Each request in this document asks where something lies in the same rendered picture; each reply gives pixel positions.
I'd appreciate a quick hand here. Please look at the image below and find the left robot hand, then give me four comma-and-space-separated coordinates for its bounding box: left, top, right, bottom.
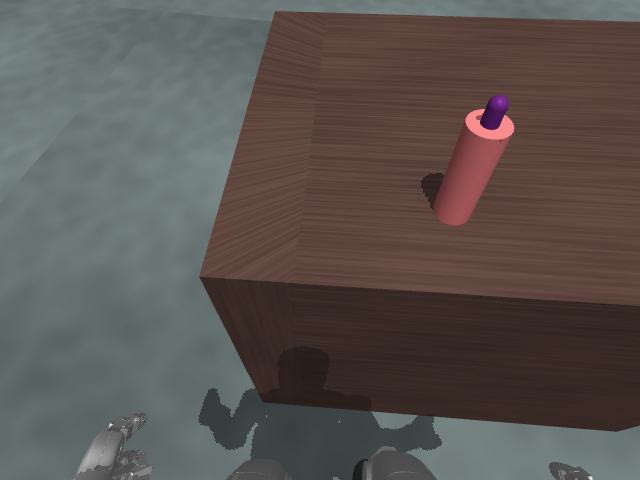
76, 413, 153, 480

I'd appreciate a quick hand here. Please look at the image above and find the right robot foot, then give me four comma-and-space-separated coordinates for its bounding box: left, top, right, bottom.
352, 459, 368, 480

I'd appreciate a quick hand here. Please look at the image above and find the bottle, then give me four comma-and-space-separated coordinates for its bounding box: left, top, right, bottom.
433, 95, 514, 225

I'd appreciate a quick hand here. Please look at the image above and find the right robot hand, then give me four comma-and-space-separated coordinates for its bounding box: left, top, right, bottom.
549, 462, 593, 480

